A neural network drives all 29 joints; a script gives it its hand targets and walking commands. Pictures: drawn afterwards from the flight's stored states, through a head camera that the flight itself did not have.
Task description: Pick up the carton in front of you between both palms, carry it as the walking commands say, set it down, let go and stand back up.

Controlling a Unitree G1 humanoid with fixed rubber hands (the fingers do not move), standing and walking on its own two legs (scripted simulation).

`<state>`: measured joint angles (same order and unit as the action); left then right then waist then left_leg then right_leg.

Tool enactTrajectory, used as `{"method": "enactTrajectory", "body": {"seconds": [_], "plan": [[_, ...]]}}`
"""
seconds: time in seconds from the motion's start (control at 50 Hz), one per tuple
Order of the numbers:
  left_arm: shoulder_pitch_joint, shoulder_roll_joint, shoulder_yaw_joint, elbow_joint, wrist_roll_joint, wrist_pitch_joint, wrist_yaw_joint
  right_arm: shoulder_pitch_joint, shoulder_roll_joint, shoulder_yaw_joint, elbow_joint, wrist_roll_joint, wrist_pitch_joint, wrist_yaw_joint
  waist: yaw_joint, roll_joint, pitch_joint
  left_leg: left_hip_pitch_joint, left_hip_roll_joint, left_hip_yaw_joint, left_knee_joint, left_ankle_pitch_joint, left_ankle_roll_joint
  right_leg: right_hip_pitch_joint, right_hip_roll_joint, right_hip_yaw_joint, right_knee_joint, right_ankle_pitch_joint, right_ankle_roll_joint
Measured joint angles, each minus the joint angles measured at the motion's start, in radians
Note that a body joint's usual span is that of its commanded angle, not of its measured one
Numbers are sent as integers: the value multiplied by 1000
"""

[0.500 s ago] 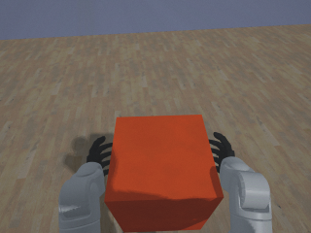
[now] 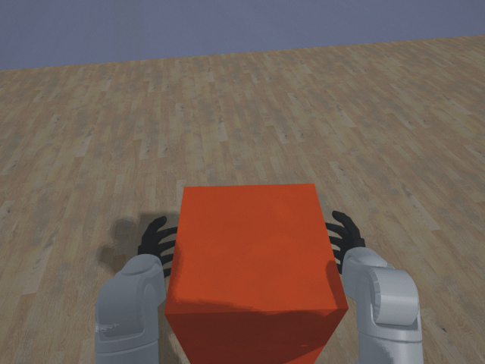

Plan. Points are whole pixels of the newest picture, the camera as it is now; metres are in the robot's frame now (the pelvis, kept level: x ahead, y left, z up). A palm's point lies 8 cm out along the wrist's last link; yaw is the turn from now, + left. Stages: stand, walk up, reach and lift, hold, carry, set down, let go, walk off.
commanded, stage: carry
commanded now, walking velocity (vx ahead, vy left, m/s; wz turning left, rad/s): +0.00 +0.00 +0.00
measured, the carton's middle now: (251, 279) +0.28 +0.00 +0.02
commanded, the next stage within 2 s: hold in 1.02 s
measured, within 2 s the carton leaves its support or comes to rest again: neither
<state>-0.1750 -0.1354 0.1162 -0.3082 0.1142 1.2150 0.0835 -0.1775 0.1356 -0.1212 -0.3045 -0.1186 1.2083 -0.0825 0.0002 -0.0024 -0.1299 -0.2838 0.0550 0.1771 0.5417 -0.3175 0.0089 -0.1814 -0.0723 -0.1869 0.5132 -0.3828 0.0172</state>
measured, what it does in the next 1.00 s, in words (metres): shifts its weight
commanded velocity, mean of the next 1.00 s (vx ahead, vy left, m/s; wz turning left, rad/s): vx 0.00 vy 0.00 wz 0.00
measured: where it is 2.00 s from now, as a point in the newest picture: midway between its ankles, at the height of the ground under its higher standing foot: outside the picture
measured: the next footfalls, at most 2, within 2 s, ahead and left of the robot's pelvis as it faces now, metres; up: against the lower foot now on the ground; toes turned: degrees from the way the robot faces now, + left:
none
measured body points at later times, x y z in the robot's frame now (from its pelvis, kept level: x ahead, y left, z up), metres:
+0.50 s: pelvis -0.04 +0.00 +0.00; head -0.07 +0.00 +0.45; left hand +0.24 +0.15 +0.05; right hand +0.24 -0.15 +0.05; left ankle -0.03 +0.10 -0.73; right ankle -0.08 -0.10 -0.73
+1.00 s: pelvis -0.07 -0.01 +0.00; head -0.08 +0.00 +0.45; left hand +0.24 +0.15 +0.04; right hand +0.24 -0.16 +0.04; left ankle -0.03 +0.10 -0.73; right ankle -0.08 -0.10 -0.73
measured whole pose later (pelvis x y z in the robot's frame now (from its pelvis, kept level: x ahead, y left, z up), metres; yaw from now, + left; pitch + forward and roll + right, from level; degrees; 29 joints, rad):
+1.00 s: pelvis -0.07 -0.01 +0.00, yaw +0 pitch +2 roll +0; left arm -0.23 -0.14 0.19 0.17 0.24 0.73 0.01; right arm -0.23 0.15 -0.19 0.17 -0.24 0.72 -0.01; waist 0.00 0.00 -0.10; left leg -0.34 0.07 0.18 0.51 -0.21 0.02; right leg -0.25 -0.06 -0.19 0.52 -0.30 -0.02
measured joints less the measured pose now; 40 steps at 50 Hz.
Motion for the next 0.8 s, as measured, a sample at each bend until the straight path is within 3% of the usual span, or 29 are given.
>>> {"method": "enactTrajectory", "body": {"seconds": [0.16, 0.34, 0.7, 0.8], "plan": [[22, 3, -4, 60, 5, -31, -5, 21, -3, 5, 60, -6, -30, 3, 1, -1, -2, -3, 2, 1, 11, 3, 3, -4, 0, 2, 12, -3, -8], [36, 5, -7, 154, 31, -137, -23, 35, -5, 7, 155, -33, -137, 24, 1, -1, 7, 0, 2, 1, -15, 42, 8, -7, 4, 1, -1, 28, -15], [-57, -10, 75, 504, 134, -454, -74, -59, 10, -81, 507, -133, -456, 75, -1, 1, 25, -32, 8, 0, -41, 103, 11, -48, 11, -2, -8, 78, -28], [-84, -16, 102, 545, 143, -521, -77, -86, 16, -108, 549, -142, -524, 79, 0, 2, 37, -44, 10, -1, -41, 112, 12, -61, 13, -3, -4, 84, -31]]}}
